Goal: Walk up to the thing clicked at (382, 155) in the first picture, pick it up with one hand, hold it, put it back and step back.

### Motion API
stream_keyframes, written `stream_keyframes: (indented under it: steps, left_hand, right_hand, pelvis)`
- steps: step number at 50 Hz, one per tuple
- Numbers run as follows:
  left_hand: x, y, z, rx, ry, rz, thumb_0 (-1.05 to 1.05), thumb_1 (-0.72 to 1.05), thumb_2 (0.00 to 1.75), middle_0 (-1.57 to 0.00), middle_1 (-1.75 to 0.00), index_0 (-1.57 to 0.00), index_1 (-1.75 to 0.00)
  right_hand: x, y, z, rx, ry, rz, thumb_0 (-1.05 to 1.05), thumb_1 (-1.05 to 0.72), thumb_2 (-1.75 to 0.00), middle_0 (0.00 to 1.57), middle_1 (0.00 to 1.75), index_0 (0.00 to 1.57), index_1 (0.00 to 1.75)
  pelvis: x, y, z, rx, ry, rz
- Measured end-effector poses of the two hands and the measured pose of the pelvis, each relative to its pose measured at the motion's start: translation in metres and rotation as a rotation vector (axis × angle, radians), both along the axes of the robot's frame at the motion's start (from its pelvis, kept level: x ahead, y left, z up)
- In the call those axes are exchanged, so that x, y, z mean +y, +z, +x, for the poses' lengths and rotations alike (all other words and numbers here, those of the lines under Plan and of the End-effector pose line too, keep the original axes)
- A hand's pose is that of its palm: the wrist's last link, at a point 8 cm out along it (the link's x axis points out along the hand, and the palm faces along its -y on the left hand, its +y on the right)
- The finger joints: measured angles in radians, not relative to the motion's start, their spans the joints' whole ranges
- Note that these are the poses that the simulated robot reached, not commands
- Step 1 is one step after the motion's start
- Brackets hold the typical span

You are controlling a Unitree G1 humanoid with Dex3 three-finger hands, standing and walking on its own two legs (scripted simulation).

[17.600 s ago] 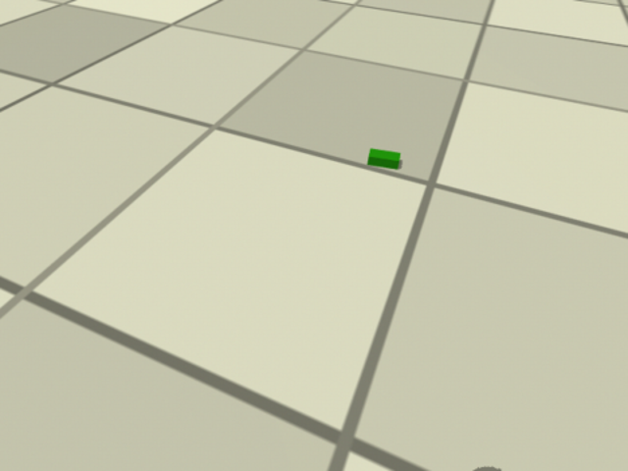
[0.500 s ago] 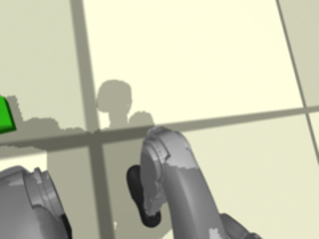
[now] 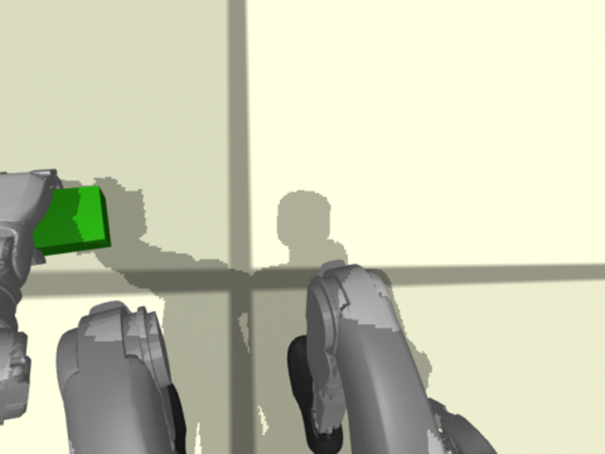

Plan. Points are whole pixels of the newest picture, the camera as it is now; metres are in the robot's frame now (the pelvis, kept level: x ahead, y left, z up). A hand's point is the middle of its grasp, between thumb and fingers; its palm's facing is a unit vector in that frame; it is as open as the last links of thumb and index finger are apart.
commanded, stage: settle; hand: left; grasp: from above
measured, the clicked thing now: (38, 224) +0.44 +0.29 -0.21
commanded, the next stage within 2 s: lift in 0.18 s
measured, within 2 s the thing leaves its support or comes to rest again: neither
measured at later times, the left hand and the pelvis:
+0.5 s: hand out of the picture +0.42 +0.30 -0.13, palm faces -0.46 -0.06 -0.89, open 10.7 cm; pelvis -0.01 +0.00 +0.03, yaw +3 degrees
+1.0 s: hand out of the picture +0.36 +0.31 +0.03, palm faces -0.44 -0.08 -0.89, open 10.7 cm; pelvis -0.01 +0.00 +0.13, yaw +6 degrees
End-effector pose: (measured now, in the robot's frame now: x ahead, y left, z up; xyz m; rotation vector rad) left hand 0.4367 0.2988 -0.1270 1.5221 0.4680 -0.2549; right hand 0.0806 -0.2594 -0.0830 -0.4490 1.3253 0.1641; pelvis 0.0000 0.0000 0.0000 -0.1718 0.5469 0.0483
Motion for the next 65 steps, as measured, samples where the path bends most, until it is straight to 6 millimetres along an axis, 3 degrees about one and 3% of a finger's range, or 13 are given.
stream_keyframes:
  steps: [7,21,31,39,47,55,65]
  left_hand:
    - [0.001,0.019,-0.001,0.027,-0.009,-0.002,0.01,-0.11,0.6,-0.6,-0.68,-0.62,-0.65]
    - [0.006,0.046,-0.004,0.007,-0.017,-0.007,0.01,-0.13,0.61,-0.62,-0.66,-0.64,-0.63]
    - [0.008,0.087,-0.023,0.039,-0.005,-0.011,0.01,-0.14,0.61,-0.63,-0.65,-0.65,-0.62]
    - [0.01,0.134,-0.044,0.035,-0.012,-0.016,0.01,-0.14,0.61,-0.64,-0.65,-0.65,-0.62]
    - [0.011,0.188,-0.065,0.008,0.001,-0.023,0.01,-0.13,0.61,-0.63,-0.65,-0.65,-0.62]
    - [0.006,0.254,-0.085,-0.006,0.02,-0.036,0.01,-0.13,0.61,-0.63,-0.65,-0.65,-0.62]
    - [-0.002,0.348,-0.111,0.001,0.034,-0.054,0.01,-0.13,0.61,-0.63,-0.66,-0.65,-0.63]
  right_hand:
    - [-0.005,0.002,0.001,-0.022,-0.028,-0.027,0.0,-0.92,-0.9,0.2,0.3,0.2,0.3]
    - [-0.015,0.017,-0.022,0.039,-0.117,-0.095,0.01,-0.92,-0.9,0.2,0.3,0.2,0.3]
    - [-0.014,0.035,-0.014,0.007,-0.179,-0.09,0.01,-0.92,-0.9,0.2,0.3,0.2,0.3]
    - [-0.009,0.059,0.013,-0.075,-0.178,-0.074,0.01,-0.92,-0.9,0.2,0.3,0.21,0.3]
    - [-0.002,0.095,0.042,-0.165,-0.179,-0.06,0.01,-0.91,-0.9,0.2,0.3,0.21,0.3]
    - [0.007,0.147,0.059,-0.228,-0.198,-0.047,0.01,-0.91,-0.89,0.2,0.3,0.21,0.3]
    - [0.018,0.227,0.066,-0.278,-0.238,-0.03,0.01,-0.91,-0.89,0.2,0.3,0.21,0.3]
  pelvis:
    - [-0.002,0.006,-0.005,-0.001,0.013,0.015]
    - [-0.002,0.021,-0.007,0.022,0.029,0.027]
    - [-0.002,0.048,-0.009,0.041,0.045,0.043]
    - [-0.002,0.079,-0.011,0.042,0.054,0.053]
    - [-0.001,0.116,-0.012,0.025,0.065,0.063]
    - [0.0,0.17,-0.01,-0.016,0.079,0.076]
    - [0.003,0.251,0.0,-0.106,0.087,0.105]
